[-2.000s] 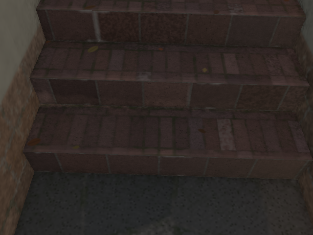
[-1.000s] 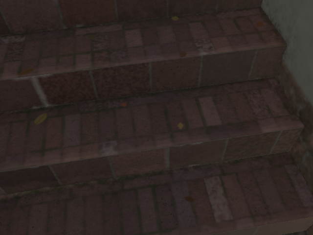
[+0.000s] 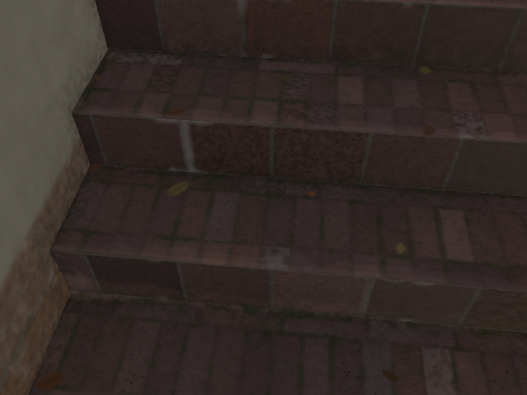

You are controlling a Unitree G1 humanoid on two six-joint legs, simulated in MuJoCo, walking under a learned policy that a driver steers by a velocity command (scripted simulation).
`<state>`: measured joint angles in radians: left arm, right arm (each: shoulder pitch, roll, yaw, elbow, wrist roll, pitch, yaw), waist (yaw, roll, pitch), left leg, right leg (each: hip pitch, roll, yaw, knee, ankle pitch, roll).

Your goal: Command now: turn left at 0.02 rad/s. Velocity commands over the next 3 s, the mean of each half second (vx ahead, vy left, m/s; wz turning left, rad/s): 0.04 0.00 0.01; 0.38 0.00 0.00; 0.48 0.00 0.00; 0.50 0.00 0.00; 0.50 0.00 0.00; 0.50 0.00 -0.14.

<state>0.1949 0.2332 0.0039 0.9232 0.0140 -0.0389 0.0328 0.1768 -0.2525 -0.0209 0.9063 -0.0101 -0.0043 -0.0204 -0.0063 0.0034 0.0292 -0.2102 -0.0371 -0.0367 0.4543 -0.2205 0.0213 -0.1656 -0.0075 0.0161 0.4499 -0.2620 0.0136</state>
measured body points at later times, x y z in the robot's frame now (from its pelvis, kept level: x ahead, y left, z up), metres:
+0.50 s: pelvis +0.01 +0.00 +0.00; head +0.01 -0.01 +0.45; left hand +0.07 +0.26 -0.14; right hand +0.08 -0.27 -0.14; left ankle +0.01 +0.11 -0.74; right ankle -0.01 -0.13 -0.74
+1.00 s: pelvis +0.14 -0.05 -0.01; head +0.14 -0.06 +0.44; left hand +0.31 +0.19 -0.11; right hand +0.08 -0.30 -0.16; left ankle +0.02 +0.11 -0.74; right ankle +0.21 -0.16 -0.70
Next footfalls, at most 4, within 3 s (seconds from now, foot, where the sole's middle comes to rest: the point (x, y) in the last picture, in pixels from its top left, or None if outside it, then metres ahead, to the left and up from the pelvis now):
1.04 right None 0.25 -0.17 -0.78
1.54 left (259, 379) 0.49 0.04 -0.61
2.10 right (361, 233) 0.76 -0.20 -0.44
2.66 left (282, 92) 1.07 -0.02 -0.26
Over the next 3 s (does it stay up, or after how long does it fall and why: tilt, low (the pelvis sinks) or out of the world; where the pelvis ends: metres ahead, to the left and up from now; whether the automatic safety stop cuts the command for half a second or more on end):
stays up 1.06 -0.10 0.51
